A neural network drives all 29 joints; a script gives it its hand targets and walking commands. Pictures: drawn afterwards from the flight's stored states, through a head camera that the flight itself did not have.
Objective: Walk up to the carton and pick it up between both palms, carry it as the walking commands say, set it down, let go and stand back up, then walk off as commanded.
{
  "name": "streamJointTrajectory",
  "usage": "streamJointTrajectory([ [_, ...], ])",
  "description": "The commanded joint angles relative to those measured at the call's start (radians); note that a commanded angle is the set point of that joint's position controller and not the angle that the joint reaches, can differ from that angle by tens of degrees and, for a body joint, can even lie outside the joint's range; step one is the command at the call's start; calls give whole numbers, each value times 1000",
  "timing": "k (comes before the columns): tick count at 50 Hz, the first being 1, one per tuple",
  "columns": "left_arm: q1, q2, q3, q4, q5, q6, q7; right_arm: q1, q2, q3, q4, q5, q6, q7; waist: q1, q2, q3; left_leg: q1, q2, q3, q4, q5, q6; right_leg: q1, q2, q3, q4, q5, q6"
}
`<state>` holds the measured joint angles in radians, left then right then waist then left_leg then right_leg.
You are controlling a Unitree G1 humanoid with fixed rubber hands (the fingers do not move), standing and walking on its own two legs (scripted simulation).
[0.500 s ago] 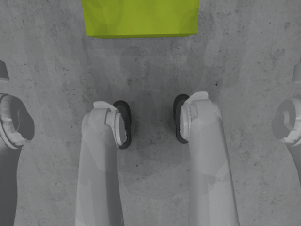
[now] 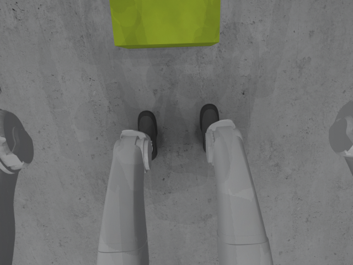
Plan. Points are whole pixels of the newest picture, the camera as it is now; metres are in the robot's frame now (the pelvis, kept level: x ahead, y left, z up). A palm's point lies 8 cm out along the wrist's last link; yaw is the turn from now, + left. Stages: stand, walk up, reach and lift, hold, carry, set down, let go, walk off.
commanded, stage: set down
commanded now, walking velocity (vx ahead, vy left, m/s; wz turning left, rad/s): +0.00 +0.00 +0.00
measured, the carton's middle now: out of the picture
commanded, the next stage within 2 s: let go in 0.04 s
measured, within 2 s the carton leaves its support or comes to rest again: neither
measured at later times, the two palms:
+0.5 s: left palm out of the picture +0.48 +0.24 -0.02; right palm out of the picture +0.44 -0.27 -0.04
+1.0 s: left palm out of the picture +0.29 +0.25 +0.07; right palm out of the picture +0.26 -0.27 +0.06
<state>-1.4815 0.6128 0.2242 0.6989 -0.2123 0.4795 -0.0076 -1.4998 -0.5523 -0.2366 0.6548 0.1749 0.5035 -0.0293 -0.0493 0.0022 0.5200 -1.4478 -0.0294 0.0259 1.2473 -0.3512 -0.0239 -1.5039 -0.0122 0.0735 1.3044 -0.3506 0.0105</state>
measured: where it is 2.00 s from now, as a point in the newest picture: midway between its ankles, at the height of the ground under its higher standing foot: (179, 141)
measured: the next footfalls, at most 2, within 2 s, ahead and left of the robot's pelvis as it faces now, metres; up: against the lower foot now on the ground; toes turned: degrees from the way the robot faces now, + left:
none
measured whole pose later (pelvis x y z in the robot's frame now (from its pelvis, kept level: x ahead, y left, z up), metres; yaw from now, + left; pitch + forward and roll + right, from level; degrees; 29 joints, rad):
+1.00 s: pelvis +0.08 +0.00 +0.13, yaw -4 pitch +6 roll +3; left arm 0.11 0.23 0.18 0.46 -0.07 0.10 -0.11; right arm 0.10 -0.27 -0.13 0.38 0.05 0.12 0.07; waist -0.02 0.00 0.09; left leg -0.44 -0.02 0.02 0.60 -0.27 -0.01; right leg -0.52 -0.02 0.07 0.69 -0.29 0.01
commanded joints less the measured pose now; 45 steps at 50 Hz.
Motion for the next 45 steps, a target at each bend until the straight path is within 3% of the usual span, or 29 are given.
streamJointTrajectory([
  [1,-241,206,79,41,42,-71,-42,-262,-195,13,-59,-42,-56,36,67,-109,-2000,493,-54,45,-146,255,15,970,65,-86,-198,417,13],
  [5,-50,197,100,29,58,-100,-41,-122,-193,-14,-145,-77,-105,29,86,-136,-2224,523,-76,36,-133,418,11,1179,66,-77,-167,691,13],
  [8,239,153,69,-137,88,-107,-28,276,-126,17,-123,-111,-103,34,84,-82,-2436,730,-88,28,-134,636,-9,1305,77,-97,-146,898,22],
  [9,284,166,70,-242,95,-108,-22,339,-125,29,-176,-107,-102,35,93,-62,-2482,795,-92,27,-144,684,-12,1326,82,-92,-147,925,23],
  [12,401,171,27,-614,79,-113,2,457,-104,81,-508,-42,-117,30,92,-64,-2616,1011,-92,24,-174,811,-9,1380,104,-78,-175,973,16],
  [14,391,127,-3,-745,42,-121,3,441,-103,123,-661,14,-139,33,83,-59,-2523,994,-85,17,-199,740,-1,1336,91,-59,-199,924,10],
  [17,486,54,-40,-716,5,-122,-21,533,-70,124,-676,33,-146,44,51,-48,-2321,999,-57,1,-241,650,8,1253,77,-63,-264,790,9],
  [19,618,13,-51,-624,14,-121,-35,675,-20,102,-593,3,-143,44,44,-49,-2202,1003,-48,1,-273,595,10,1242,71,-68,-314,700,13],
  [22,935,-75,-64,-429,54,-140,-51,997,64,75,-402,-63,-151,57,50,-42,-1931,1034,-44,-1,-341,504,-1,1178,76,-89,-393,524,13],
  [24,1098,-131,-75,-368,100,-173,-62,1138,129,80,-379,-85,-182,69,72,-31,-1757,1047,-46,-8,-381,461,-3,1134,84,-100,-439,439,16],
  [28,1043,-198,-104,-204,172,-240,-86,983,167,74,-281,-146,-266,92,65,-25,-1093,800,-13,-15,-489,102,7,890,75,-115,-523,110,17],
  [31,1117,-220,-99,-238,189,-284,-100,1039,185,105,-297,-169,-305,105,51,-42,-950,816,-3,-1,-582,-96,23,947,58,-107,-608,-77,13],
  [35,1329,-262,-109,-268,189,-319,-106,1309,242,163,-245,-157,-333,117,40,-47,-959,984,-4,6,-638,-58,21,1064,49,-100,-685,-81,14],
  [40,1454,-251,-134,-427,197,-379,-109,1457,238,172,-347,-176,-382,112,45,-46,-947,1130,-14,0,-699,40,16,1174,61,-98,-744,28,19],
  [45,1597,-281,-156,-489,205,-422,-101,1597,233,198,-428,-181,-429,108,43,-42,-848,1234,-17,-7,-755,133,10,1258,70,-104,-791,124,16],
])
